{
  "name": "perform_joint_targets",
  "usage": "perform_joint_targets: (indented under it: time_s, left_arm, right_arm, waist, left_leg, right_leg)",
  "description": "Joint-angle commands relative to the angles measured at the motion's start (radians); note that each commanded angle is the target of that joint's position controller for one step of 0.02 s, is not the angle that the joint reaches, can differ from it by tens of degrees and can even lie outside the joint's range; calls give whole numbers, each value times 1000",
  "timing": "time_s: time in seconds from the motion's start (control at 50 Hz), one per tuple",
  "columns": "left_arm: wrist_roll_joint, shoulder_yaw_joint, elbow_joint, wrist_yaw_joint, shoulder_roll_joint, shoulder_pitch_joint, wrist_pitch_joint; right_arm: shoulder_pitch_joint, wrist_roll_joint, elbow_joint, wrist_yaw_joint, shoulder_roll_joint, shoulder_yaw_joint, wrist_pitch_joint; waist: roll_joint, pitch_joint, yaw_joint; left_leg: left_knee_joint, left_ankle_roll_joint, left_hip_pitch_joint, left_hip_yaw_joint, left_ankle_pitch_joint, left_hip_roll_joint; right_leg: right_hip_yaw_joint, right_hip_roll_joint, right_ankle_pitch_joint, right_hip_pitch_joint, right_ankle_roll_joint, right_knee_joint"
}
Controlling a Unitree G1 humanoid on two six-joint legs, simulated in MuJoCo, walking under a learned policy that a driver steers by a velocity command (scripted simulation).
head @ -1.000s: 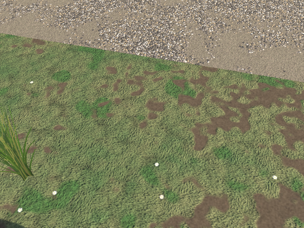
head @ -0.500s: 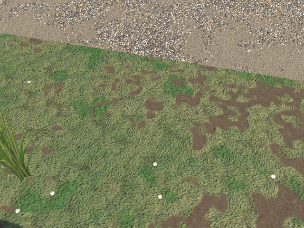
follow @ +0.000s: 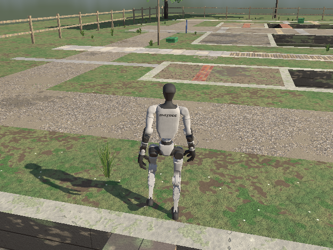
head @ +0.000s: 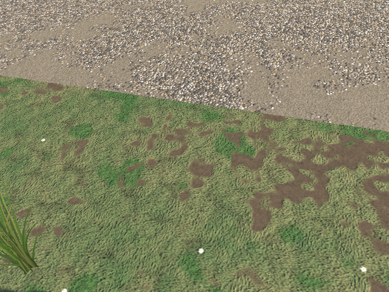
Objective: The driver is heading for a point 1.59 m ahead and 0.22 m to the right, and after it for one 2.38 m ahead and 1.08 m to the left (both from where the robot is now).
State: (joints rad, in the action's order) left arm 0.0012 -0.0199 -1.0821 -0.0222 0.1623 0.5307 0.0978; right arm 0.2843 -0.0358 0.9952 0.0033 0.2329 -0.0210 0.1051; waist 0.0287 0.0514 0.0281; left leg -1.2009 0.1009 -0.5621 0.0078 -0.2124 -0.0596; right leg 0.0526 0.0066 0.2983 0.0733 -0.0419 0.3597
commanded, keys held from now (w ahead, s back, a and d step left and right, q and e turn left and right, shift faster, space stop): w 1.00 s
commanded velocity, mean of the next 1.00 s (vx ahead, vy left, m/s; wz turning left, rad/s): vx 0.48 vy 0.00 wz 0.00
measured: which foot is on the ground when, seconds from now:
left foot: up 0.00-0.30, down 0.32-0.86, up 0.88-1.00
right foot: down 0.00-0.32, up 0.34-0.82, down 0.84-1.00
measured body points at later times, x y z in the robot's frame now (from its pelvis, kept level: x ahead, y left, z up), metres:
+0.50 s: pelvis +0.29 +0.06 -0.01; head +0.31 +0.06 +0.44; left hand +0.36 +0.32 -0.14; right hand +0.34 -0.21 -0.14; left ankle +0.33 +0.14 -0.74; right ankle +0.24 -0.09 -0.64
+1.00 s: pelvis +0.58 -0.02 -0.01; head +0.60 -0.03 +0.44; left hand +0.66 +0.25 -0.13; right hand +0.64 -0.28 -0.15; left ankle +0.50 +0.13 -0.65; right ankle +0.63 -0.10 -0.74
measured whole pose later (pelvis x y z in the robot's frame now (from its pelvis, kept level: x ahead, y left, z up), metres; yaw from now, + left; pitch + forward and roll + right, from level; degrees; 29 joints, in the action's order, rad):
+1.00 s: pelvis +0.58 -0.02 -0.01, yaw +1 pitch +2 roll +0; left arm 0.00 -0.05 -0.90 -0.03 0.24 0.22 0.11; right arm 0.26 -0.02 0.96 0.00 0.27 -0.05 0.10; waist 0.03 -0.02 0.01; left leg -1.18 0.06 -0.45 0.02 -0.33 -0.06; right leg 0.06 0.03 0.15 0.33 -0.06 0.44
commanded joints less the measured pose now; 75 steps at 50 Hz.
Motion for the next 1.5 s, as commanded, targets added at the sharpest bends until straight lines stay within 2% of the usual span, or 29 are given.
perform_joint_targets:
  time_s: [0.02, 0.12, 0.22, 0.26, 0.3, 0.32, 0.34, 0.36, 0.38, 0.42, 0.46, 0.56, 0.76, 0.8, 0.84, 0.86, 0.88, 0.9, 0.92, 0.94, 1.0, 1.12, 1.3, 1.36, 1.4, 1.42, 1.44, 1.46, 1.5]
  left_arm:
    - [5, -5, 15, 11, 97, 86, -2]
    - [7, -5, 49, 43, 147, 67, -5]
    - [-9, -25, 54, 45, 182, 80, -18]
    - [-5, -38, 67, 49, 216, 49, -26]
    - [6, -37, 86, 48, 209, 5, -39]
    - [18, -21, 114, 43, 175, 4, -33]
    - [4, 25, 125, 23, -4, 153, -7]
    - [-29, 8, 126, 19, 78, 67, 30]
    - [-64, -13, 175, 19, 143, -44, 46]
    - [-42, -32, 194, 36, 178, -146, 47]
    - [-29, -37, 186, 35, 133, -100, 12]
    - [-8, -42, 243, 43, 138, -252, -12]
    - [-27, -30, 317, -4, 145, -565, 12]
    - [-26, -40, 314, -10, 173, -521, 19]
    - [-21, -82, 241, -4, 247, -272, 23]
    - [-9, -106, 206, 4, 333, -87, 20]
    - [-6, -120, 178, -7, 404, -29, 15]
    - [-9, -91, 187, -9, 290, -48, 19]
    - [-10, -75, 210, -6, 244, -146, 23]
    - [-5, -65, 231, -6, 222, -238, 21]
    - [9, -51, 223, -11, 165, -294, 24]
    - [0, -64, 176, 18, 213, -202, 17]
    - [-18, -73, 107, 34, 230, -90, -9]
    - [-21, -83, 106, 40, 251, -124, -22]
    - [-17, -74, 116, 40, 232, -162, -32]
    - [2, -57, 139, 40, 198, -145, -32]
    - [-3, -18, 136, 27, 54, -16, -9]
    - [-28, -41, 132, 22, 162, -91, 16]
    - [-44, -55, 178, 28, 215, -240, 33]
  right_arm:
    - [-40, 11, -44, 14, 37, -13, -6]
    - [-313, 5, -152, 15, 5, 11, -5]
    - [-415, -2, -198, 43, 50, 11, 8]
    - [-334, 7, -186, 51, 93, -6, 13]
    - [-43, -3, -109, 40, 187, -57, 1]
    - [146, 2, -74, 27, 262, -83, -11]
    - [223, 25, -54, 30, 333, -100, -14]
    - [168, 26, -50, 30, 227, -72, -16]
    - [61, 22, -63, 28, 179, -59, -12]
    - [-82, 37, -91, 36, 108, -43, -1]
    - [-101, 48, -75, 36, 76, -36, 6]
    - [-21, 39, -43, 7, 140, -53, 15]
    - [129, 10, -13, -10, 175, -65, -18]
    - [110, 10, -14, -12, 188, -71, -28]
    - [77, 19, -25, -13, 161, -61, -39]
    - [95, 40, -52, -13, 114, -41, -38]
    - [225, 31, -53, 1, -33, -1, -14]
    - [155, 4, -47, 4, 91, -27, 8]
    - [44, -15, -82, 6, 152, -42, 21]
    - [-6, -8, -93, -3, 145, -42, 22]
    - [17, 15, -83, -9, 100, -51, -9]
    - [-133, 31, -131, -9, 72, -53, -29]
    - [-376, 14, -209, 29, 62, -38, -9]
    - [-318, 13, -207, 39, 101, -53, 1]
    - [-54, 18, -127, 31, 174, -94, 1]
    - [132, 30, -89, 20, 254, -116, -2]
    - [177, 30, -67, 28, 299, -121, -4]
    - [154, 23, -75, 30, 204, -94, -1]
    - [-26, 26, -112, 27, 143, -72, 3]
  waist:
    - [-115, -183, -6]
    - [-117, -230, 34]
    - [-115, -230, 17]
    - [-142, -156, -44]
    - [-171, 27, -186]
    - [-101, 168, -250]
    - [227, 362, -142]
    - [170, 340, -170]
    - [142, 156, -135]
    - [-18, 27, -61]
    - [28, -13, 4]
    - [19, -105, 0]
    - [24, -135, -97]
    - [47, -112, -58]
    - [35, 33, 67]
    - [-101, 192, 118]
    - [-388, 304, 44]
    - [-254, 274, 78]
    - [-188, 136, 68]
    - [-100, 73, 35]
    - [-110, 6, -37]
    - [-76, -73, -21]
    - [-94, -151, 46]
    - [-118, -108, -8]
    - [-110, 50, -138]
    - [22, 201, -188]
    - [288, 320, -108]
    - [180, 283, -144]
    - [38, 74, -94]
  left_leg:
    - [17, -33, -290, -5, 102, -67]
    - [396, -70, -223, -66, 253, -38]
    - [621, -27, -144, -53, 248, -7]
    - [646, 2, 1, -70, 189, 41]
    - [643, 43, 367, -107, 154, 108]
    - [617, 107, 710, 95, 94, -65]
    - [774, 297, 1033, 660, -180, -343]
    - [932, 262, 979, 811, -190, -319]
    - [933, 201, 830, 623, -118, -290]
    - [963, 149, 495, 351, 108, -220]
    - [1034, 144, 337, 235, 84, -162]
    - [1120, 173, 294, 146, 110, -160]
    - [1025, 91, 527, 69, 143, -191]
    - [958, 69, 577, 75, 243, -210]
    - [652, 22, 536, 3, 518, -128]
    - [309, -19, 340, -58, 293, -63]
    - [-16, -72, -64, -22, -308, 130]
    - [-133, -48, -182, 111, -340, 77]
    - [-138, -23, -238, 97, -244, 22]
    - [-98, -21, -194, 73, -149, -30]
    - [43, -32, -50, 72, -39, -90]
    - [322, -82, -170, 46, 171, -93]
    - [656, -56, -141, -1, 264, -31]
    - [689, -16, -17, -28, 158, 7]
    - [696, 32, 360, -72, 161, 62]
    - [680, 99, 679, 161, 154, -134]
    - [822, 253, 975, 650, -64, -336]
    - [896, 209, 940, 699, -167, -309]
    - [934, 142, 657, 434, -11, -252]
  right_leg:
    - [-193, -207, -225, -64, -94, -239]
    - [-107, -184, -299, 25, -105, -308]
    - [-71, -247, -410, -134, -106, -266]
    - [-56, -263, -746, -203, -87, -142]
    - [-17, -216, -1041, -159, -48, 196]
    - [-4, -175, -782, 92, -19, 506]
    - [-50, 52, 37, 463, 50, 924]
    - [-199, 46, 203, 563, 28, 1085]
    - [-173, -15, 150, 650, 7, 1106]
    - [-140, -112, 16, 553, -1, 998]
    - [-140, -155, -15, 445, -9, 918]
    - [-110, -196, -144, 587, 31, 691]
    - [-54, -106, -321, 562, 12, 188]
    - [-42, -83, -251, 490, -17, 155]
    - [0, -26, -227, 166, -67, 136]
    - [-226, -218, -209, -130, -134, 142]
    - [-720, -415, 2, -454, -297, -7]
    - [-783, -395, 123, -426, -258, -85]
    - [-625, -361, 63, -301, -205, -84]
    - [-503, -325, -70, -160, -185, -100]
    - [-310, -243, -239, 47, -173, -178]
    - [-183, -228, -365, 36, -181, -242]
    - [-111, -256, -342, -113, -146, -200]
    - [-106, -278, -550, -165, -120, -103]
    - [-42, -198, -780, -80, -74, 199]
    - [4, -129, -476, 148, -35, 535]
    - [-56, 61, 235, 534, 20, 862]
    - [-188, 14, 279, 642, -4, 977]
    - [-135, -94, 89, 663, -23, 940]
Keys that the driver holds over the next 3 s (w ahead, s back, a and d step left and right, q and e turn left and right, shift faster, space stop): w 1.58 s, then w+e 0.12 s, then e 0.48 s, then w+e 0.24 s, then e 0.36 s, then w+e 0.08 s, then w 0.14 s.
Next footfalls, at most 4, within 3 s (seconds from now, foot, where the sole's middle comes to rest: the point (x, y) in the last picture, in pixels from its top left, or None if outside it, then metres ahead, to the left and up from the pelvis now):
0.32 left None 0.37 0.15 -0.78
0.84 right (248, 266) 0.67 -0.10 -0.78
1.40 left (185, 196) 0.99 0.14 -0.78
1.94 right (234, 149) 1.26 -0.08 -0.78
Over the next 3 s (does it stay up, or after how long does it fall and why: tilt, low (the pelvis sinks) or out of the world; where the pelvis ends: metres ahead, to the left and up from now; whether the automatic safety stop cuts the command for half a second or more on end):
stays up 1.31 -0.06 -0.01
